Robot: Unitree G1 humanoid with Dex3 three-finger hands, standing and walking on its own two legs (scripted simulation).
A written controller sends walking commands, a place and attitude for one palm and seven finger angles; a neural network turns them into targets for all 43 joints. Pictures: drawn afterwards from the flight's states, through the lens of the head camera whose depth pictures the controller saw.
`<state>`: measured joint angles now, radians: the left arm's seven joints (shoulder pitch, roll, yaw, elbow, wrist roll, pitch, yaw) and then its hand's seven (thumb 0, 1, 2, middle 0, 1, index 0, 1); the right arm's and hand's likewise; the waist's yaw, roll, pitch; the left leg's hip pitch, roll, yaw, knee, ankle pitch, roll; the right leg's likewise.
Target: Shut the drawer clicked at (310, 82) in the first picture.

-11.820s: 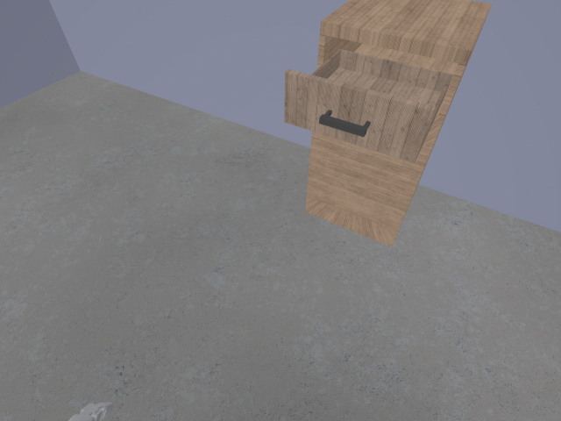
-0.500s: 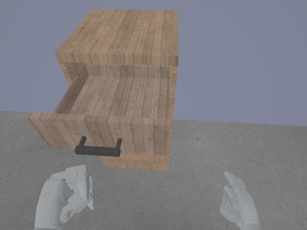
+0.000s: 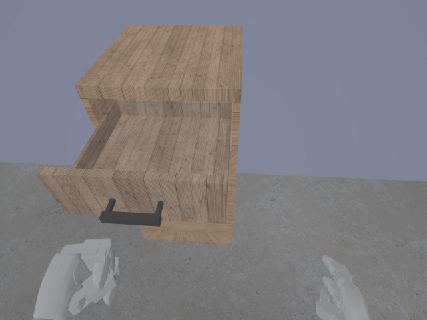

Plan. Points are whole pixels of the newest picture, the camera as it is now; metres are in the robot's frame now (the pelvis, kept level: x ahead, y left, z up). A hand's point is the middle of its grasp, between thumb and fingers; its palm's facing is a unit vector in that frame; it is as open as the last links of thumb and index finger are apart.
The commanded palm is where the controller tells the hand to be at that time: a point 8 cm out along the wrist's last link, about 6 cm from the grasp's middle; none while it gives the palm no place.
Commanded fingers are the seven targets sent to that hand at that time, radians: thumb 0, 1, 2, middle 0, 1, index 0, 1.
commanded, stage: raise the hand and make a fist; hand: left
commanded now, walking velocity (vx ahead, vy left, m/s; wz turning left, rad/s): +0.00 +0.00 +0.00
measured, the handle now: (133, 211) +0.33 +0.20 +0.01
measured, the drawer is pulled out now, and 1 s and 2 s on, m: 0.27 0.27 0.27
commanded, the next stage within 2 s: bring the fist close to the handle in 0.12 s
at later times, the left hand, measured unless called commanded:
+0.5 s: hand (108, 274) +0.17 +0.18 +0.08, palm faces +0.03 -1.00 -0.04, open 3.3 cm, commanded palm +0.14 +0.23 +0.08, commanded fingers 0.00 0.90 0.90 -1.40 -1.60 -1.40 -1.60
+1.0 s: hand (133, 258) +0.22 +0.17 +0.03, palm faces -0.02 -1.00 -0.04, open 3.3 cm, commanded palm +0.20 +0.22 +0.03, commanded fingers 0.00 0.90 0.90 -1.40 -1.60 -1.40 -1.60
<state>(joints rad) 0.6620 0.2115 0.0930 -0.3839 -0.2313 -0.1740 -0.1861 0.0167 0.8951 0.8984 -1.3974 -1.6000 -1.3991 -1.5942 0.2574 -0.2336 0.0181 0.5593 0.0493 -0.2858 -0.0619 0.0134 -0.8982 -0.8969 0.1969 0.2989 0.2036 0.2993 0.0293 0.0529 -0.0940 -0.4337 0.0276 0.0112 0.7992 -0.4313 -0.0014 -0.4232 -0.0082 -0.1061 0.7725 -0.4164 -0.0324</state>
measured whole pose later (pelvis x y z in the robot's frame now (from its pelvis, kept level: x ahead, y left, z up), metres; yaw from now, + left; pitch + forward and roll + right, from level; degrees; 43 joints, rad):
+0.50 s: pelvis -0.01 +0.01 +0.00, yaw +1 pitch +4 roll -1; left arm 0.55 0.18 0.11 -0.24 -0.25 -0.25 -0.21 0.02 0.90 0.90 -1.40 -1.60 -1.40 -1.59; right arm 0.23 -0.24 0.02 0.59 0.03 -0.34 -0.05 0.01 -0.90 -0.90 0.20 0.30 0.20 0.30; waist 0.03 0.05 -0.07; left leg -0.47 0.02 0.00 0.81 -0.42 0.01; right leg -0.45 -0.02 -0.11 0.77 -0.40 -0.03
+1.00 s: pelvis -0.01 +0.02 -0.02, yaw +0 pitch +11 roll -1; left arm 0.35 0.18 0.07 -0.04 -0.19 -0.32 -0.15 0.02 0.90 0.90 -1.40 -1.60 -1.40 -1.59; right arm 0.24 -0.24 0.02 0.56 0.01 -0.25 -0.04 0.01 -0.90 -0.90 0.20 0.30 0.20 0.30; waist -0.01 0.04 -0.09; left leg -0.68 0.01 0.02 0.97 -0.48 0.02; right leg -0.67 -0.03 -0.09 0.93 -0.45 -0.01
